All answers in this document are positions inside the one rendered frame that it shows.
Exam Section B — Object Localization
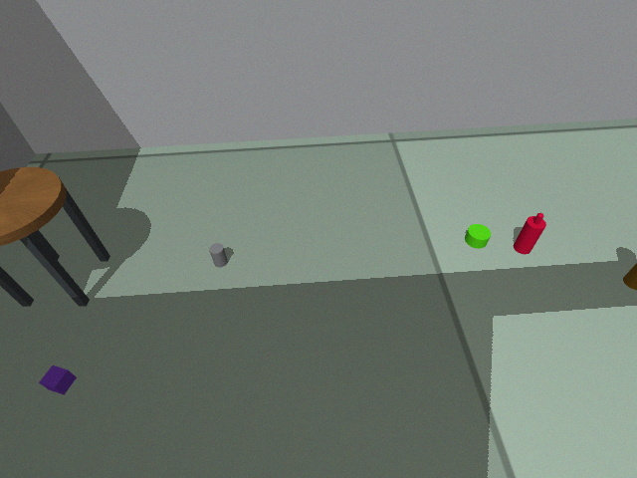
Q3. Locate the stool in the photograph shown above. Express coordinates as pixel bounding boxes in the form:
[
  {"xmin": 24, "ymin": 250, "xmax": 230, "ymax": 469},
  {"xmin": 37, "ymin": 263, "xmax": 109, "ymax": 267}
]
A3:
[{"xmin": 0, "ymin": 167, "xmax": 110, "ymax": 307}]

